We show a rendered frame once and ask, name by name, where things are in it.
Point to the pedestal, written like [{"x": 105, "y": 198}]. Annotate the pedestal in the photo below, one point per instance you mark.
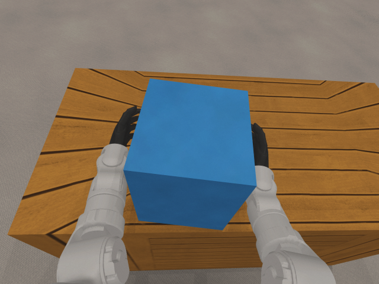
[{"x": 323, "y": 148}]

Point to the robot left upper arm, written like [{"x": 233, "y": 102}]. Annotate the robot left upper arm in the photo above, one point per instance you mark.
[{"x": 99, "y": 260}]

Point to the robot left hand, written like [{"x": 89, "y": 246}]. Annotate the robot left hand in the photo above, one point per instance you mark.
[{"x": 121, "y": 134}]

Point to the robot right upper arm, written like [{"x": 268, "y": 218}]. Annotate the robot right upper arm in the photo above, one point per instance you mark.
[{"x": 286, "y": 267}]

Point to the right robot forearm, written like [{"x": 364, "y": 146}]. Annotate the right robot forearm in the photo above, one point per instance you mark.
[{"x": 269, "y": 222}]

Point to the carton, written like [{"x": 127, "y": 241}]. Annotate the carton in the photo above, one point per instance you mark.
[{"x": 191, "y": 159}]

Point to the left robot forearm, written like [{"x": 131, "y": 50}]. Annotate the left robot forearm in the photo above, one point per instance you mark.
[{"x": 103, "y": 214}]

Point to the robot right hand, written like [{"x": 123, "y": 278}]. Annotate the robot right hand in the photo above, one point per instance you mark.
[{"x": 260, "y": 147}]

